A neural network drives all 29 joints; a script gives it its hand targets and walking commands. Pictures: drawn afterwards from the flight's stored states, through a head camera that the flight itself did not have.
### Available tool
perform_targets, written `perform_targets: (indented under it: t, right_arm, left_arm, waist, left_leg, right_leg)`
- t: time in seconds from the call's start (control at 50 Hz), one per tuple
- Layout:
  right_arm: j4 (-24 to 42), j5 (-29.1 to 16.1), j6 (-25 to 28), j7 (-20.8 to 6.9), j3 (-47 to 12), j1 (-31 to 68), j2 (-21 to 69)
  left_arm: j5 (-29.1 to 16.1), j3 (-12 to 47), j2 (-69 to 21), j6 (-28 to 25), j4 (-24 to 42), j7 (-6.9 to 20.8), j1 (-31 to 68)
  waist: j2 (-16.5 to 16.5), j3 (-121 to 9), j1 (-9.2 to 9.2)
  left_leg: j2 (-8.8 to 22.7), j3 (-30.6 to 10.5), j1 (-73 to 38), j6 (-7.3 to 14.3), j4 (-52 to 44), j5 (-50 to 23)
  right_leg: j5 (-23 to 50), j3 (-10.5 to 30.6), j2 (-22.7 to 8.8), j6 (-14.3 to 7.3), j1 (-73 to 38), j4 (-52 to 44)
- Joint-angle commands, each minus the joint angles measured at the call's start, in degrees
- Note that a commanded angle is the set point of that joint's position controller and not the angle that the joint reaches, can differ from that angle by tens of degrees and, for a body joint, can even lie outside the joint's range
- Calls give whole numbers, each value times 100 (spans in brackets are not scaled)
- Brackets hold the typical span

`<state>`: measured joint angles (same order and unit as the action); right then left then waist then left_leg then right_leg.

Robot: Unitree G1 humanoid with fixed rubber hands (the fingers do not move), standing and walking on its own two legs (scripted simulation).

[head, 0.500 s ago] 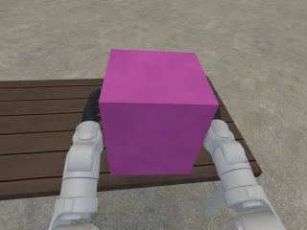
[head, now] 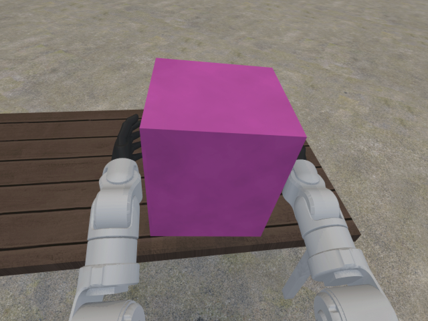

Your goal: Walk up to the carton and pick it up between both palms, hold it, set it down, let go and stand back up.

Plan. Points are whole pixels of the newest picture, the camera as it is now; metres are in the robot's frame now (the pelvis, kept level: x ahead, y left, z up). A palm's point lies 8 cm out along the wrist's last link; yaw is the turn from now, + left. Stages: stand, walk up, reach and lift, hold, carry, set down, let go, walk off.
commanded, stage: hold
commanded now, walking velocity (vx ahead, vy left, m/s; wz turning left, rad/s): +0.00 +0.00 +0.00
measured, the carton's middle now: (211, 152) +0.38 -0.02 +0.15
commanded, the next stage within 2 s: none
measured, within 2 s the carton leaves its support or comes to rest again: neither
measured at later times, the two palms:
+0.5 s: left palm (103, 159) +0.35 +0.16 +0.17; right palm (281, 150) +0.36 -0.14 +0.17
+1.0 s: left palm (119, 163) +0.35 +0.14 +0.17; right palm (293, 158) +0.35 -0.16 +0.15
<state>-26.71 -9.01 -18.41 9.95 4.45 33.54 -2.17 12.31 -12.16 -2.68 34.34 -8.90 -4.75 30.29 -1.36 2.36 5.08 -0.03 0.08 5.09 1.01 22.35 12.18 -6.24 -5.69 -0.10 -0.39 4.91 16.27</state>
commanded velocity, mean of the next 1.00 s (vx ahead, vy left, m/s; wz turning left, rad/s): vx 0.00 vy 0.00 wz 0.00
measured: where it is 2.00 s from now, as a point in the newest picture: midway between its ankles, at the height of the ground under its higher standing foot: outside the picture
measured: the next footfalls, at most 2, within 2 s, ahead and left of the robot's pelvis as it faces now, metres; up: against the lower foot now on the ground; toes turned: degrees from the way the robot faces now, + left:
none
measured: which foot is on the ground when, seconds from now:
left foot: down 0.00-1.00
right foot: down 0.00-1.00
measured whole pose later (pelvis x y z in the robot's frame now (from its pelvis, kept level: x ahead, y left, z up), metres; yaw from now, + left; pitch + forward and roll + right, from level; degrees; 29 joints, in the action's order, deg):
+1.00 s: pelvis -0.01 -0.01 +0.00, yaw +0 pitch -6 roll -1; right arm -21.5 -11.3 -20.1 11.4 1.9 33.0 -2.4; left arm 12.9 -13.0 -3.3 38.3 -0.3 -3.5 28.0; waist -0.7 3.3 3.8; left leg 0.5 0.1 5.1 0.4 22.8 11.8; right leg -6.5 -5.6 0.4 -1.2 5.6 17.8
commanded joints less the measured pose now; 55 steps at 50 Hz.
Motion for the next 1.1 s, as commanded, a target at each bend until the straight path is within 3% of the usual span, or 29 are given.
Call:
perform_targets:
  t: [0.0, 0.08, 0.12, 0.18, 0.26, 0.4, 0.58, 0.6, 0.66, 0.8, 0.82, 0.88, 0.92, 1.02, 1.08]
  right_arm:
    - [2107, -364, 614, -630, -2594, 4974, 3452]
    - [2490, -677, 484, -483, -3139, 5112, 3765]
    - [2488, -784, 364, -405, -3218, 5057, 3783]
    - [2189, -706, 213, -370, -2961, 4952, 3710]
    - [1749, -382, 160, -432, -2419, 4972, 3712]
    - [1662, -225, 254, -457, -2226, 5222, 3721]
    - [1716, -392, 375, -504, -2448, 5301, 3654]
    - [1777, -504, 412, -554, -2444, 4925, 3569]
    - [2090, -622, 424, -613, -2657, 4837, 3427]
    - [2162, -515, 377, -611, -2657, 4846, 3415]
    - [2278, -565, 406, -598, -2754, 4927, 3515]
    - [2990, -758, 505, -529, -3117, 5061, 3709]
    - [3117, -806, 434, -446, -3238, 5019, 3715]
    - [2578, -560, 257, -418, -2933, 4739, 3584]
    - [2470, -560, 201, -390, -2945, 4462, 3581]
  left_arm:
    - [-936, 3174, -3394, -412, 914, 879, 4402]
    - [-1017, 3196, -3259, -328, 1264, 861, 4334]
    - [-998, 3102, -3161, -225, 1342, 888, 4328]
    - [-922, 2905, -3044, -67, 1216, 986, 4425]
    - [-923, 2839, -3054, -6, 983, 1138, 4786]
    - [-1019, 2905, -3239, -147, 832, 1178, 5124]
    - [-878, 2791, -3242, -155, 800, 1121, 4888]
    - [-862, 3050, -3456, -157, 1229, 1054, 4677]
    - [-875, 3235, -3469, -100, 1539, 951, 4481]
    - [-704, 2957, -3233, 77, 1244, 978, 4097]
    - [-714, 2983, -3227, 55, 1329, 985, 4130]
    - [-984, 3422, -3392, -46, 1917, 923, 4226]
    - [-1066, 3494, -3350, -58, 2005, 891, 4238]
    - [-892, 3264, -3149, 96, 1611, 969, 4073]
    - [-840, 3109, -3009, 167, 1659, 1097, 3892]
  waist:
    - [232, -3456, -62]
    - [187, -3799, -362]
    - [173, -3692, -426]
    - [143, -3241, -349]
    - [243, -2836, -69]
    - [449, -3210, 158]
    - [452, -3275, -82]
    - [654, -3275, 48]
    - [638, -3412, -3]
    - [202, -2866, -153]
    - [169, -2939, -245]
    - [228, -3712, -151]
    - [203, -3741, -195]
    - [238, -3043, -117]
    - [116, -3045, -127]
  left_leg:
    - [-185, -241, -385, -305, -296, -1587]
    - [-263, -218, -193, -197, -153, -1984]
    - [-292, -182, -146, -164, -176, -1899]
    - [-280, -100, -28, -107, -389, -1276]
    - [-244, -37, 205, -119, -639, -469]
    - [-239, -127, -20, -305, -487, -851]
    - [-216, -172, -240, -312, -341, -1460]
    - [-160, -184, -465, -388, -314, -1618]
    - [-139, -209, -816, -438, -145, -2125]
    - [-124, -139, -239, -219, -410, -1297]
    - [-167, -105, -181, -168, -387, -1305]
    - [-192, -156, -419, -217, -169, -2031]
    - [-206, -166, -419, -225, -97, -2151]
    - [-200, -103, 9, -137, -412, -1148]
    - [-234, -71, -15, -108, -402, -1249]
  right_leg:
    - [1429, 250, 286, 214, -1352, 138]
    - [1801, 375, 288, 251, -1783, 258]
    - [1679, 405, 269, 268, -1786, 243]
    - [953, 416, 201, 271, -1559, 99]
    - [207, 368, 115, 239, -1353, -20]
    - [590, 219, 172, 219, -1489, 83]
    - [667, 164, 269, 197, -1441, 93]
    - [745, 73, 335, 141, -1181, 140]
    - [904, 57, 375, 110, -1041, 114]
    - [508, 136, 299, 162, -1270, 68]
    - [664, 196, 250, 205, -1351, 103]
    - [1598, 249, 292, 225, -1633, 282]
    - [1844, 259, 285, 271, -1639, 301]
    - [958, 285, 184, 267, -1517, 149]
    - [1215, 300, 163, 324, -1733, 182]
